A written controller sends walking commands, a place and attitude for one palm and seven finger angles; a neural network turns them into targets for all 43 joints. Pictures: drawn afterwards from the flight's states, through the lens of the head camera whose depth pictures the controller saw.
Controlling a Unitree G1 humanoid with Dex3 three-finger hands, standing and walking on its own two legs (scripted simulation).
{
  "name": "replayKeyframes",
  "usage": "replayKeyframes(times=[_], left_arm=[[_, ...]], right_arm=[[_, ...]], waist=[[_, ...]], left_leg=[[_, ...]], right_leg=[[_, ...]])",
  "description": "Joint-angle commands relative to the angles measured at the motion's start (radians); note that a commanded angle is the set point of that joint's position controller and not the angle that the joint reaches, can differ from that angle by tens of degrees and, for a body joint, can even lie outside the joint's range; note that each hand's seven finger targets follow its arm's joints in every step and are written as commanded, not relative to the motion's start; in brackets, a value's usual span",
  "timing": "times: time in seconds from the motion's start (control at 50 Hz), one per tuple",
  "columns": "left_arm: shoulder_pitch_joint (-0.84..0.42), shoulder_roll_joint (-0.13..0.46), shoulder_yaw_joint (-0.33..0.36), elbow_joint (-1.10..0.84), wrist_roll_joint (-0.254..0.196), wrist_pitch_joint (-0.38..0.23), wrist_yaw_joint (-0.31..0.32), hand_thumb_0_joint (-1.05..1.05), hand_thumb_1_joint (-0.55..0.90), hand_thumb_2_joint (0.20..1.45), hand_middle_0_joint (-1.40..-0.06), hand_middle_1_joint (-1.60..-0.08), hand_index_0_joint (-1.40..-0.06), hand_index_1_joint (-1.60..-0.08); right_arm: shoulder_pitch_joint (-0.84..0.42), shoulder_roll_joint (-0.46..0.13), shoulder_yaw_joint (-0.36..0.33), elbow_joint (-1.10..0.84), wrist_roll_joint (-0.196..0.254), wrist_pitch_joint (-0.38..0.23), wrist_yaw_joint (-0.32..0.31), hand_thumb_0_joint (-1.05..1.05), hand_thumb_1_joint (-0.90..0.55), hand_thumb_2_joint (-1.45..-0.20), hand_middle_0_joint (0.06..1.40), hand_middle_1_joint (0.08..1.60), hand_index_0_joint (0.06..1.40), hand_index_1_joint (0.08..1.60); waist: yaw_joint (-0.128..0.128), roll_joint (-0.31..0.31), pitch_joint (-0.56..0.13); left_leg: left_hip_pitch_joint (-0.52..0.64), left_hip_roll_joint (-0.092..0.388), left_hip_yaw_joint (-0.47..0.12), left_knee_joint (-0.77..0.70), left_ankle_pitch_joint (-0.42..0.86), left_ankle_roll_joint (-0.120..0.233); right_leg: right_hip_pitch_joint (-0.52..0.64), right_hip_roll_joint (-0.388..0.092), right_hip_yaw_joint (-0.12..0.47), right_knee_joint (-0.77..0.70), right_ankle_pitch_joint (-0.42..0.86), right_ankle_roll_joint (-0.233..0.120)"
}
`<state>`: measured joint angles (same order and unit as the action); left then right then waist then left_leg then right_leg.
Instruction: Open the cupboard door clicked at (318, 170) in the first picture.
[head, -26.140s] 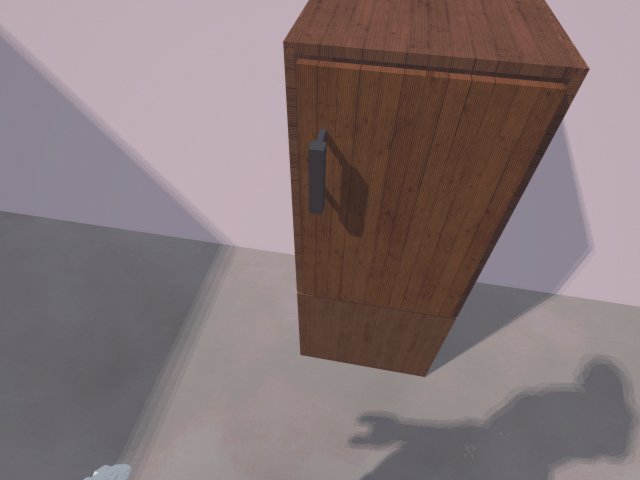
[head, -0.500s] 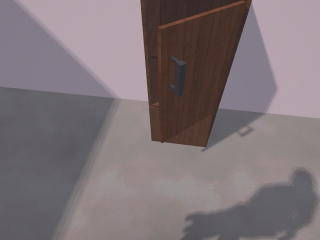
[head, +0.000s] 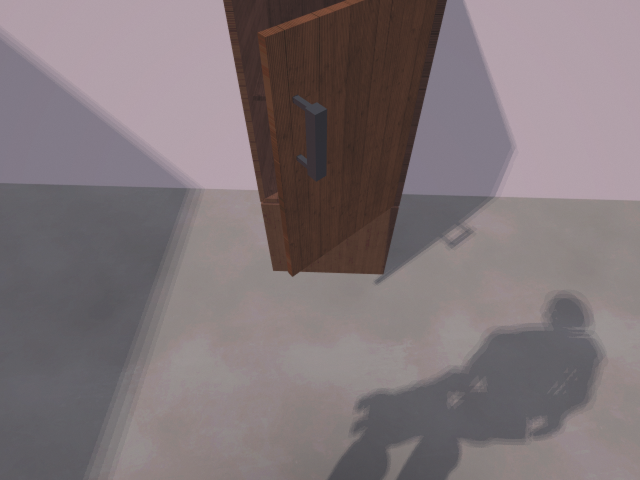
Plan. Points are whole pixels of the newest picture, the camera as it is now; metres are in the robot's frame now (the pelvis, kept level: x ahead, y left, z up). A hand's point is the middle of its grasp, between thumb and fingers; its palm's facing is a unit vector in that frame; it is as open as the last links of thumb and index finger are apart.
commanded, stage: walk to a spot facing it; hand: left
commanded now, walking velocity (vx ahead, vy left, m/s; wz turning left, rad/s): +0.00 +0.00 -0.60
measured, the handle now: (308, 138) +0.61 +0.06 +0.06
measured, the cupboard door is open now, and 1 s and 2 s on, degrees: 43 43 43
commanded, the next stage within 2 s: none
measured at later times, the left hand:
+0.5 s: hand out of the picture +0.09 +0.16 -0.15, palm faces -0.21 -0.94 -0.27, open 7.3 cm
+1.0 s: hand (278, 388) +0.27 +0.09 -0.16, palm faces -0.57 -0.77 -0.29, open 7.3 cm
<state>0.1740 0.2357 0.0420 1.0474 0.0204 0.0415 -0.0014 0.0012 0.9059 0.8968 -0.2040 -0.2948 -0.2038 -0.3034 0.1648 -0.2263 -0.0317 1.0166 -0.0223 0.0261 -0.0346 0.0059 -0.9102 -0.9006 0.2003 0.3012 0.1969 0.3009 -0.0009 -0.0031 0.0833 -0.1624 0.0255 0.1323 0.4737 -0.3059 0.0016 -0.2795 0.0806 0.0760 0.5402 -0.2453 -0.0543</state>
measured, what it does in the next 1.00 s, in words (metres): steps on the spot, turning right: left foot, then right foot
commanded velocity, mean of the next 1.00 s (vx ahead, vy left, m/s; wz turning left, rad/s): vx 0.00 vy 0.00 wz -0.60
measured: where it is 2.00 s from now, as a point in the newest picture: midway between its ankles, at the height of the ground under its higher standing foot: outside the picture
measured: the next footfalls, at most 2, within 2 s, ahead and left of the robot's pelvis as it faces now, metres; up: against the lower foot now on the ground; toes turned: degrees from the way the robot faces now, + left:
left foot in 0.66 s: +0.11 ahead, +0.11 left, +0.00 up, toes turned -25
right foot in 0.96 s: +0.03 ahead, -0.16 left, +0.00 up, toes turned -36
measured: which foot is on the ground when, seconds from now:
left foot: down 0.00-0.16, up 0.18-0.64, down 0.66-0.96, up 0.98-1.00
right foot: down 0.00-0.64, up 0.66-0.94, down 0.96-1.00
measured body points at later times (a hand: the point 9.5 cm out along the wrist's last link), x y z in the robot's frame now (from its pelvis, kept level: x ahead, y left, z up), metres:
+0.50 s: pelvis +0.02 -0.03 +0.01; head +0.08 -0.06 +0.45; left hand +0.11 +0.21 -0.13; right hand +0.08 -0.30 -0.14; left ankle +0.04 +0.14 -0.67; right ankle +0.00 -0.10 -0.74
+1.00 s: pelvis +0.04 -0.03 -0.02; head +0.08 -0.06 +0.43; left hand +0.30 +0.13 -0.14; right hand -0.09 -0.27 -0.16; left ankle +0.08 +0.13 -0.71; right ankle +0.00 -0.14 -0.74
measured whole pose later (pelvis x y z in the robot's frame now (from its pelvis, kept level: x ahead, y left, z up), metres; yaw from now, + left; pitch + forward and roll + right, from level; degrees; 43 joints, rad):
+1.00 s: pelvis +0.04 -0.03 -0.02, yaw -35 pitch +0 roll +0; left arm 0.12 0.29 0.07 0.87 0.02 0.02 -0.03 0.00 0.91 0.90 -0.20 -0.29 -0.20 -0.30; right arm 0.25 -0.27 -0.05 0.90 -0.02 0.05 -0.03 0.01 -0.91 -0.90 0.20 0.30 0.20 0.30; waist -0.02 0.02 0.13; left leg -0.31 0.13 0.08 0.88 -0.53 -0.06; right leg -0.35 0.00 -0.02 0.66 -0.28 -0.03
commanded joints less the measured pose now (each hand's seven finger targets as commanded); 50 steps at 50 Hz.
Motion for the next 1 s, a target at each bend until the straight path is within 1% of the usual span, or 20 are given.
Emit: replayKeyframes(times=[0.0,0.04,0.1,0.12,0.14,0.16,0.22,0.48,0.54,0.58,0.62,0.64,0.72,0.82,0.88,0.9,0.92,0.94,0.96,0.98], left_arm=[[-0.017,0.102,0.047,-0.134,0.001,0.003,-0.003,0.000,0.900,0.900,-0.200,-0.300,-0.200,-0.300],[-0.006,0.083,0.050,-0.149,-0.001,0.004,-0.008,0.000,0.900,0.900,-0.200,-0.300,-0.200,-0.300],[0.135,0.088,0.063,-0.122,0.003,-0.010,-0.013,0.000,0.900,0.900,-0.200,-0.300,-0.200,-0.300],[0.179,0.190,0.084,-0.117,0.014,-0.026,0.001,0.000,0.900,0.900,-0.200,-0.300,-0.200,-0.300],[0.196,0.250,0.092,-0.118,0.000,-0.030,0.013,0.000,0.900,0.900,-0.200,-0.300,-0.200,-0.300],[0.190,0.228,0.093,-0.124,0.000,-0.025,0.025,0.000,0.900,0.900,-0.200,-0.300,-0.200,-0.300],[0.101,0.162,0.080,-0.155,-0.001,-0.033,0.035,0.000,0.900,0.900,-0.200,-0.300,-0.200,-0.300],[0.147,0.178,0.096,-0.170,0.008,-0.025,0.026,0.000,0.900,0.900,-0.200,-0.300,-0.200,-0.300],[0.107,0.179,0.096,-0.180,0.009,-0.021,0.029,0.000,0.900,0.900,-0.200,-0.300,-0.200,-0.300],[0.054,0.167,0.088,-0.197,-0.003,-0.018,0.027,0.000,0.900,0.900,-0.200,-0.300,-0.200,-0.300],[0.062,0.088,0.067,-0.240,-0.018,-0.024,0.003,0.000,0.900,0.900,-0.200,-0.300,-0.200,-0.300],[0.042,0.115,0.071,-0.266,-0.006,-0.031,-0.005,0.000,0.900,0.900,-0.200,-0.300,-0.200,-0.300],[0.002,0.090,0.064,-0.239,-0.003,-0.016,-0.026,0.000,0.900,0.900,-0.200,-0.300,-0.200,-0.300],[-0.060,0.075,0.046,-0.257,-0.004,-0.010,-0.043,0.000,0.900,0.900,-0.200,-0.300,-0.200,-0.300],[0.003,0.096,0.050,-0.238,-0.005,-0.013,-0.044,0.000,0.900,0.900,-0.200,-0.300,-0.200,-0.300],[0.073,0.132,0.059,-0.214,-0.003,-0.020,-0.040,0.000,0.900,0.900,-0.200,-0.300,-0.200,-0.300],[0.146,0.244,0.082,-0.198,0.008,-0.031,-0.022,0.000,0.900,0.900,-0.200,-0.300,-0.200,-0.300],[0.205,0.319,0.095,-0.182,-0.006,-0.035,-0.005,0.000,0.900,0.900,-0.200,-0.300,-0.200,-0.300],[0.185,0.329,0.092,-0.187,-0.005,-0.026,0.001,0.000,0.900,0.900,-0.200,-0.300,-0.200,-0.300],[0.112,0.277,0.088,-0.202,0.000,-0.022,0.012,0.000,0.900,0.900,-0.200,-0.300,-0.200,-0.300]], right_arm=[[0.054,-0.191,-0.052,-0.070,-0.012,-0.017,-0.016,0.000,-0.900,-0.900,0.200,0.300,0.200,0.300],[0.022,-0.178,-0.050,-0.095,-0.015,-0.021,-0.018,0.000,-0.900,-0.900,0.200,0.300,0.200,0.300],[-0.016,-0.185,-0.059,-0.112,-0.007,-0.012,-0.012,0.000,-0.900,-0.900,0.200,0.300,0.200,0.300],[-0.002,-0.127,-0.056,-0.137,0.010,-0.006,-0.007,0.000,-0.900,-0.900,0.200,0.300,0.200,0.300],[-0.017,-0.111,-0.050,-0.166,0.014,0.005,0.001,0.000,-0.900,-0.900,0.200,0.300,0.200,0.300],[-0.053,-0.098,-0.051,-0.159,0.011,0.011,0.000,0.000,-0.900,-0.900,0.200,0.300,0.200,0.300],[-0.066,-0.078,-0.048,-0.153,0.010,0.006,0.003,0.000,-0.900,-0.900,0.200,0.300,0.200,0.300],[-0.131,-0.063,-0.045,-0.204,0.025,-0.009,-0.004,0.000,-0.900,-0.900,0.200,0.300,0.200,0.300],[-0.081,-0.066,-0.046,-0.203,0.030,-0.017,-0.007,0.000,-0.900,-0.900,0.200,0.300,0.200,0.300],[0.010,-0.091,-0.048,-0.175,0.029,-0.027,-0.014,0.000,-0.900,-0.900,0.200,0.300,0.200,0.300],[0.062,-0.248,-0.071,-0.189,0.001,-0.040,-0.021,0.000,-0.900,-0.900,0.200,0.300,0.200,0.300],[0.059,-0.253,-0.068,-0.214,-0.002,-0.031,-0.023,0.000,-0.900,-0.900,0.200,0.300,0.200,0.300],[0.041,-0.166,-0.043,-0.214,-0.015,-0.035,-0.020,0.000,-0.900,-0.900,0.200,0.300,0.200,0.300],[0.108,-0.199,-0.053,-0.189,-0.013,-0.030,-0.010,0.000,-0.900,-0.900,0.200,0.300,0.200,0.300],[0.081,-0.216,-0.056,-0.194,-0.008,-0.024,-0.003,0.000,-0.900,-0.900,0.200,0.300,0.200,0.300],[0.070,-0.213,-0.057,-0.200,-0.001,-0.023,0.001,0.000,-0.900,-0.900,0.200,0.300,0.200,0.300],[0.072,-0.148,-0.045,-0.228,0.013,-0.022,0.009,0.000,-0.900,-0.900,0.200,0.300,0.200,0.300],[0.022,-0.125,-0.034,-0.264,0.019,-0.014,0.006,0.000,-0.900,-0.900,0.200,0.300,0.200,0.300],[0.010,-0.118,-0.033,-0.260,0.020,-0.013,0.006,0.000,-0.900,-0.900,0.200,0.300,0.200,0.300],[0.001,-0.124,-0.039,-0.237,0.016,-0.009,0.002,0.000,-0.900,-0.900,0.200,0.300,0.200,0.300]], waist=[[-0.007,0.200,-0.043],[0.018,0.123,-0.041],[0.074,0.045,-0.075],[0.078,-0.257,-0.095],[0.088,-0.321,-0.083],[0.086,-0.176,-0.068],[0.035,-0.085,-0.104],[0.054,-0.135,-0.144],[0.022,-0.130,-0.161],[-0.028,-0.093,-0.183],[-0.033,0.306,-0.174],[-0.026,0.192,-0.127],[0.003,0.204,-0.111],[-0.029,0.229,-0.112],[0.016,0.203,-0.099],[0.053,0.128,-0.127],[0.081,-0.175,-0.181],[0.117,-0.293,-0.198],[0.109,-0.197,-0.148],[0.077,-0.280,-0.150]], left_leg=[[0.057,0.376,-0.269,-0.178,0.332,0.182],[0.025,0.379,-0.210,-0.114,0.428,0.182],[-0.056,0.237,-0.040,0.141,0.347,0.055],[-0.241,0.082,0.052,0.392,0.005,-0.025],[-0.340,-0.003,-0.026,0.599,-0.348,-0.050],[-0.385,0.020,-0.147,0.682,-0.317,-0.041],[-0.411,0.041,-0.180,0.701,-0.152,-0.058],[-0.325,-0.026,-0.172,0.374,-0.133,-0.055],[-0.214,-0.038,-0.186,0.203,-0.093,-0.047],[0.028,-0.010,-0.197,-0.037,0.064,-0.034],[0.227,0.420,-0.600,-0.216,0.215,0.150],[0.107,0.499,-0.618,-0.183,0.261,0.225],[0.108,0.275,-0.229,-0.055,0.724,0.140],[0.069,0.265,-0.120,-0.026,0.660,0.097],[-0.021,0.265,-0.085,0.059,0.543,0.053],[-0.107,0.230,-0.054,0.186,0.460,0.013],[-0.324,0.107,0.057,0.437,0.124,-0.055],[-0.420,0.037,-0.029,0.639,-0.374,-0.074],[-0.438,0.066,-0.120,0.691,-0.372,-0.060],[-0.466,0.076,-0.137,0.715,-0.305,-0.064]], right_leg=[[-0.176,-0.066,-0.036,0.369,-0.231,0.045],[-0.138,-0.113,-0.029,0.359,-0.261,0.042],[0.080,-0.099,-0.061,0.005,0.060,0.031],[0.193,-0.298,0.283,-0.182,0.329,-0.045],[0.169,-0.452,0.479,-0.253,0.491,-0.161],[0.156,-0.416,0.486,-0.238,0.359,-0.196],[0.170,-0.321,0.384,-0.185,0.373,-0.169],[0.224,-0.238,0.435,-0.146,0.496,-0.148],[0.165,-0.217,0.457,-0.108,0.511,-0.119],[0.006,-0.161,0.408,-0.048,0.393,-0.047],[-0.330,0.034,0.087,0.280,-0.340,0.072],[-0.324,-0.034,0.019,0.428,-0.378,0.099],[-0.325,-0.084,-0.056,0.576,-0.262,0.115],[-0.142,-0.073,-0.159,0.275,-0.192,0.088],[0.035,-0.059,-0.176,0.075,-0.049,0.059],[0.189,-0.079,-0.144,-0.046,0.103,0.036],[0.382,-0.316,0.189,-0.137,0.390,-0.059],[0.353,-0.514,0.402,-0.178,0.657,-0.188],[0.261,-0.477,0.377,-0.163,0.440,-0.229],[0.236,-0.399,0.378,-0.172,0.321,-0.201]])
